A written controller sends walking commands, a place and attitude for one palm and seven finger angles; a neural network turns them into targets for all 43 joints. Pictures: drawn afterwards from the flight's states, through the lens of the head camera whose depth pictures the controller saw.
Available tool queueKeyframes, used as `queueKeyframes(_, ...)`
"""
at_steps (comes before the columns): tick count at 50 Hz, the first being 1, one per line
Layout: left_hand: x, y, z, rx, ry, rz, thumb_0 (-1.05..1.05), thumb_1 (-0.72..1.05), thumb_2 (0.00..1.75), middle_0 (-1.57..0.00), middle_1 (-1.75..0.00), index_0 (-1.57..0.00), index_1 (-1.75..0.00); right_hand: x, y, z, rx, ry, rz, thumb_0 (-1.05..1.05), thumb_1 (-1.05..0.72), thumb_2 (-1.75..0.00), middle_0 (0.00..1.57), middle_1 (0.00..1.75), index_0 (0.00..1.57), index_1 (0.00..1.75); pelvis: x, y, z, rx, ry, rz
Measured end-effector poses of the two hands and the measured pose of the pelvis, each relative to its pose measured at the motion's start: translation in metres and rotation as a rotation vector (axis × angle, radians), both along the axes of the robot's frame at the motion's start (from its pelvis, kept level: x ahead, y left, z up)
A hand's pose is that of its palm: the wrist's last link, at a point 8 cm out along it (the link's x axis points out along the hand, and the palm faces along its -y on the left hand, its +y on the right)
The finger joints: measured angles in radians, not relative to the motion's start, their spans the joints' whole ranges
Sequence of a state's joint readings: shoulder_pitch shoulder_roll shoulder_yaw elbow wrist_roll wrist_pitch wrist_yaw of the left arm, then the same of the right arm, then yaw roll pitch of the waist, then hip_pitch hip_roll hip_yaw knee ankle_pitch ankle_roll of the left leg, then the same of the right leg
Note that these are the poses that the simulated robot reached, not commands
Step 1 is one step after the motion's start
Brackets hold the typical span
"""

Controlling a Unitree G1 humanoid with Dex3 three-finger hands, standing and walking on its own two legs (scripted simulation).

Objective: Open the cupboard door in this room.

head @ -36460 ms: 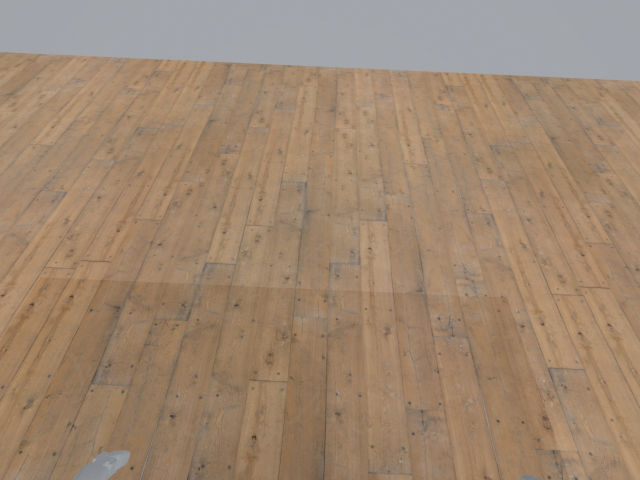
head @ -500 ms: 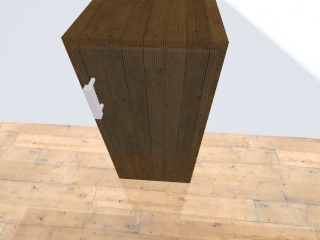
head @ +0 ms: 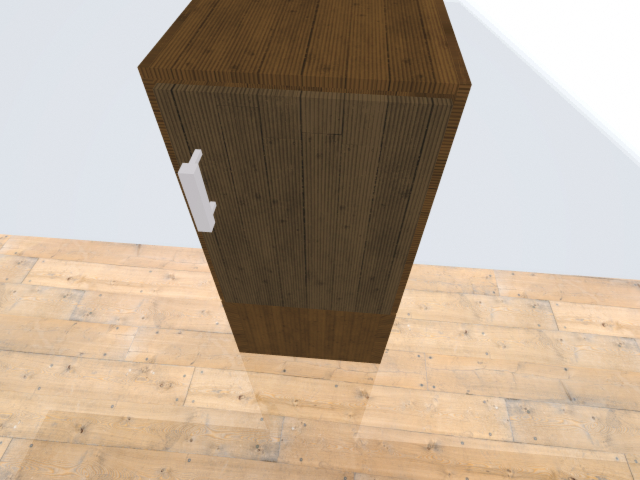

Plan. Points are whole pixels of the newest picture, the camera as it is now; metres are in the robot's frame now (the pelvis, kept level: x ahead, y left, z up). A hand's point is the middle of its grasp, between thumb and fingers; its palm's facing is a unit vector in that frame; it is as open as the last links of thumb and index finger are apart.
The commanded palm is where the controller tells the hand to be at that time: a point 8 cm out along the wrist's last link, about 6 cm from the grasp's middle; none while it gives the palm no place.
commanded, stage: raise the hand with hooked fingers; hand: left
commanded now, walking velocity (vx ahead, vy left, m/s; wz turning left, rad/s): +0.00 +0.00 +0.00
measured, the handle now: (201, 191) +0.55 +0.24 +0.02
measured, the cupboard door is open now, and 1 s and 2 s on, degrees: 0 0 0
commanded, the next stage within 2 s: none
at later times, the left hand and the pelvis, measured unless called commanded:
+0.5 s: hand (168, 466) +0.15 +0.20 -0.06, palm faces -0.04 -1.00 +0.06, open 8.5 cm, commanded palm +0.13 +0.27 -0.04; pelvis -0.04 +0.03 -0.07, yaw +0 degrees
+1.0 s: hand (101, 409) +0.19 +0.28 -0.01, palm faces +0.08 -0.99 -0.06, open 11.6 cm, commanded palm +0.17 +0.32 -0.01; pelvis -0.05 +0.06 -0.07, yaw +1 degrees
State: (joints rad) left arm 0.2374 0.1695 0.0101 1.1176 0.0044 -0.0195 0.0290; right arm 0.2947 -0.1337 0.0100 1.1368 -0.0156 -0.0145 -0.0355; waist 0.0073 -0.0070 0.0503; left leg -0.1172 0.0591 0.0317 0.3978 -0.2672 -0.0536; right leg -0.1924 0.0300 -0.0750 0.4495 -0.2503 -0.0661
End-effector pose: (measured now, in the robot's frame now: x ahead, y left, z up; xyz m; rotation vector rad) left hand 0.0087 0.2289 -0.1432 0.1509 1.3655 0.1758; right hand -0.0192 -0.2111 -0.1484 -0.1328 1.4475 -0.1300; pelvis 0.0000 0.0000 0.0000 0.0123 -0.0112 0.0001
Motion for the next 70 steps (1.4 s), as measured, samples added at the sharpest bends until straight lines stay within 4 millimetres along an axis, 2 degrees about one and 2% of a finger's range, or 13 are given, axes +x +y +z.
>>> queueKeyframes(6, 0.004, 0.005, 0.005, 0.002, -0.05, 0.051, 0.01, 0.92, 0.9, -0.2, -0.3, -0.2, -0.3, 0.011, 0.001, 0.001, -0.008, -0.051, -0.002, 0.0, -0.91, -0.9, 0.2, 0.3, 0.2, 0.3, -0.003, 0.005, -0.001, -0.009, 0.003, -0.006)
queueKeyframes(13, 0.133, 0.03, 0.123, 0.065, -0.927, 0.061, 0.02, 0.88, 0.87, -0.2, -0.33, -0.2, -0.34, 0.097, -0.016, 0.02, -0.101, -0.56, 0.023, 0.01, -0.91, -0.9, 0.2, 0.3, 0.2, 0.3, -0.014, 0.023, -0.01, -0.003, 0.032, 0.026)
queueKeyframes(16, 0.169, 0.024, 0.149, -0.02, -1.217, -0.028, 0.01, 0.82, 0.85, -0.2, -0.36, -0.2, -0.37, 0.136, -0.02, 0.04, -0.123, -0.753, 0.063, 0.01, -0.91, -0.9, 0.2, 0.3, 0.2, 0.3, -0.023, 0.025, -0.022, 0.007, 0.089, 0.016)
queueKeyframes(20, 0.166, 0.01, 0.138, -0.185, -1.405, -0.165, 0.0, 0.74, 0.82, -0.21, -0.41, -0.21, -0.42, 0.176, -0.021, 0.064, -0.148, -0.928, 0.15, 0.01, -0.91, -0.9, 0.2, 0.3, 0.2, 0.3, -0.033, 0.026, -0.044, 0.013, 0.144, -0.001)
queueKeyframes(26, 0.109, 0.03, 0.074, -0.219, -1.244, -0.134, 0.0, 0.59, 0.76, -0.23, -0.5, -0.23, -0.51, 0.208, -0.006, 0.066, -0.173, -1.0, 0.251, 0.01, -0.9, -0.9, 0.2, 0.3, 0.2, 0.3, -0.043, 0.032, -0.075, 0.0, 0.193, 0.008)
queueKeyframes(31, 0.094, 0.064, 0.088, -0.061, -1.313, -0.078, 0.01, 0.47, 0.71, -0.23, -0.57, -0.23, -0.58, 0.206, 0.028, 0.036, -0.122, -0.946, 0.311, 0.01, -0.9, -0.9, 0.2, 0.3, 0.2, 0.3, -0.05, 0.039, -0.09, -0.041, 0.209, 0.035)
queueKeyframes(35, 0.119, 0.064, 0.122, -0.063, -1.474, -0.193, 0.01, 0.38, 0.67, -0.23, -0.63, -0.23, -0.64, 0.184, 0.057, 0.005, -0.043, -0.863, 0.309, 0.01, -0.9, -0.9, 0.2, 0.3, 0.2, 0.3, -0.056, 0.046, -0.094, -0.068, 0.218, 0.049)
queueKeyframes(38, 0.147, 0.057, 0.126, -0.144, -1.443, -0.305, 0.01, 0.31, 0.64, -0.24, -0.68, -0.24, -0.68, 0.159, 0.07, -0.01, 0.001, -0.794, 0.253, 0.01, -0.9, -0.9, 0.2, 0.3, 0.2, 0.3, -0.059, 0.05, -0.092, -0.07, 0.226, 0.042)
queueKeyframes(43, 0.168, 0.064, 0.108, -0.232, -1.209, -0.267, 0.0, 0.19, 0.59, -0.25, -0.75, -0.25, -0.76, 0.119, 0.067, -0.01, -0.007, -0.7, 0.128, 0.01, -0.9, -0.9, 0.21, 0.3, 0.2, 0.3, -0.055, 0.057, -0.079, -0.051, 0.224, 0.016)
queueKeyframes(48, 0.16, 0.091, 0.128, -0.105, -1.261, -0.145, 0.0, 0.08, 0.54, -0.26, -0.83, -0.26, -0.83, 0.101, 0.046, 0.003, -0.082, -0.667, 0.108, 0.01, -0.9, -0.9, 0.21, 0.3, 0.2, 0.3, -0.047, 0.059, -0.068, -0.045, 0.216, 0.006)
queueKeyframes(52, 0.159, 0.104, 0.143, -0.024, -1.361, -0.168, 0.0, -0.02, 0.5, -0.27, -0.89, -0.26, -0.89, 0.106, 0.028, 0.007, -0.13, -0.659, 0.159, 0.01, -0.9, -0.9, 0.2, 0.3, 0.2, 0.3, -0.044, 0.06, -0.068, -0.053, 0.217, 0.022)
queueKeyframes(57, 0.175, 0.098, 0.133, -0.109, -1.308, -0.237, 0.0, -0.13, 0.45, -0.27, -0.96, -0.27, -0.97, 0.124, 0.016, 0.016, -0.167, -0.702, 0.167, 0.01, -0.9, -0.9, 0.2, 0.3, 0.2, 0.3, -0.041, 0.059, -0.067, -0.057, 0.214, 0.027)
queueKeyframes(70, 0.199, 0.124, 0.172, -0.038, -1.361, -0.173, -0.01, -0.42, 0.33, -0.3, -1.15, -0.3, -1.15, 0.165, 0.027, 0.035, -0.092, -0.802, 0.192, 0.01, -0.9, -0.9, 0.2, 0.3, 0.2, 0.3, -0.026, 0.046, -0.052, -0.048, 0.185, 0.032)
